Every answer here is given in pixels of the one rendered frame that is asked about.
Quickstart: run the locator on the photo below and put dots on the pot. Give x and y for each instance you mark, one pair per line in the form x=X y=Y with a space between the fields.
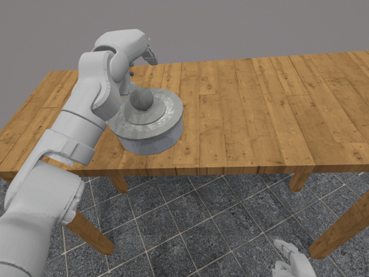
x=156 y=145

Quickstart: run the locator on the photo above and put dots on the robot left forearm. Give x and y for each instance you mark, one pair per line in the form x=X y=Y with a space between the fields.
x=94 y=100

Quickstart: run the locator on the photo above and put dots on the robot left hand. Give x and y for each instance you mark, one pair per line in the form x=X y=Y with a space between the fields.
x=134 y=44

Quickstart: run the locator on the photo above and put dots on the robot right hand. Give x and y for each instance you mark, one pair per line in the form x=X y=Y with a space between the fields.
x=300 y=265

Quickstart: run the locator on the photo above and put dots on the knob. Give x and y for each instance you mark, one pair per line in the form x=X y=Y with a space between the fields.
x=141 y=98

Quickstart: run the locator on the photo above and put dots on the lid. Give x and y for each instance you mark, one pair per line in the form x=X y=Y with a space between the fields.
x=136 y=125

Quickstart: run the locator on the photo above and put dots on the left robot upper arm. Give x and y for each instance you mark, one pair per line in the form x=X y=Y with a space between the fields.
x=48 y=197

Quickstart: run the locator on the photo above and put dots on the table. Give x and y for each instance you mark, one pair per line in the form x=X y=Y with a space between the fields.
x=298 y=114

